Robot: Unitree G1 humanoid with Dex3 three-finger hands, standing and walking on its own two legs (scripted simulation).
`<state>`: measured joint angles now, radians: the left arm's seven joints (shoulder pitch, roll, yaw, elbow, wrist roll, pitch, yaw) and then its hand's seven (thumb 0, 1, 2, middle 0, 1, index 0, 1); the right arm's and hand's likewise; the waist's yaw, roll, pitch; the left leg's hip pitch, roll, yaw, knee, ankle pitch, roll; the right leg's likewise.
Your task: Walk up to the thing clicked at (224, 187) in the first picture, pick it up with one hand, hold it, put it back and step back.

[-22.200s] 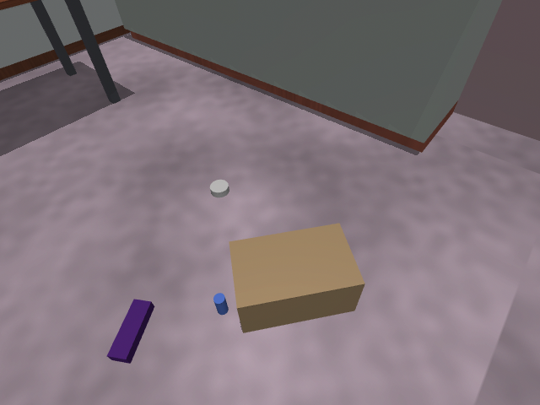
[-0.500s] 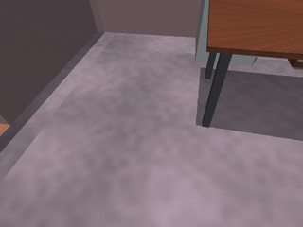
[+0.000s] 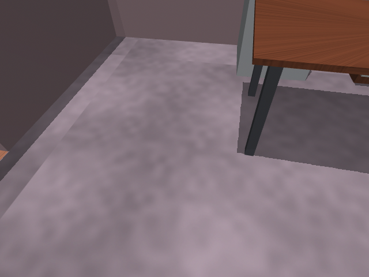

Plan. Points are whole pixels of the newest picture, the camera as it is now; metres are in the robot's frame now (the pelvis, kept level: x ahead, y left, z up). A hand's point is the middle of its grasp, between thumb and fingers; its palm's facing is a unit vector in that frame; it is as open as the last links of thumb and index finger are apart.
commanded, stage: stand
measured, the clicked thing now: out of the picture -0.53 -1.37 -0.76
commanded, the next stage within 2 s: walk up in 0.62 s
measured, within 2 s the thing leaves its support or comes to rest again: neither
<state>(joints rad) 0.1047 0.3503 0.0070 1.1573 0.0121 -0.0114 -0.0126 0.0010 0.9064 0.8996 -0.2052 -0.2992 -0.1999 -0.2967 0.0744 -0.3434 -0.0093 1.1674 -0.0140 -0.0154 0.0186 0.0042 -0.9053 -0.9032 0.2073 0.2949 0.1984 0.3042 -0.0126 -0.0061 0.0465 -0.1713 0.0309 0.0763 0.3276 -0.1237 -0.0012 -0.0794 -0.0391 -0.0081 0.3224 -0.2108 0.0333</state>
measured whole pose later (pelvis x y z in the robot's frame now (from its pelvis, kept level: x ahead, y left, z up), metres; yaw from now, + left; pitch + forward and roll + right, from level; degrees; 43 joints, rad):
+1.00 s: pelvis -0.01 +0.02 -0.02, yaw -21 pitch -2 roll +0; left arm 0.28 0.41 0.07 0.83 0.03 0.04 -0.04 0.00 0.91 0.90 -0.20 -0.30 -0.20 -0.30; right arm 0.07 -0.39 -0.10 0.79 -0.04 0.05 0.07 0.00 -0.90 -0.90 0.21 0.30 0.20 0.30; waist -0.01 0.04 0.14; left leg -0.23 0.15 0.30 0.57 -0.30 0.01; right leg -0.40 -0.07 -0.06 0.81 -0.36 0.01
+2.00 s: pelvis +0.02 +0.08 -0.03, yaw -75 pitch -2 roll -1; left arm 0.22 0.38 0.05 0.73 0.02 0.00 -0.04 0.00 0.91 0.90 -0.21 -0.30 -0.20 -0.30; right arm 0.34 -0.46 -0.08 0.80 0.00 0.04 0.04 0.01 -0.91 -0.90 0.21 0.29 0.20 0.30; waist -0.06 0.07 0.09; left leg -0.45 0.13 0.07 1.01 -0.48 -0.01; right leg -0.29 0.04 0.02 0.68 -0.35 -0.03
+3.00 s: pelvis +0.04 +0.06 -0.04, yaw -99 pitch -2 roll +0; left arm 0.18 0.40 0.03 0.91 0.01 -0.04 0.01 0.00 0.90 0.90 -0.21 -0.30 -0.20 -0.30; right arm 0.18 -0.38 -0.01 0.93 -0.01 0.00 0.02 0.01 -0.90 -0.90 0.21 0.30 0.20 0.30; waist -0.03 -0.01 0.09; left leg -0.35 0.07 0.05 0.79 -0.40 -0.03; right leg -0.39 0.04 0.09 0.80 -0.37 0.00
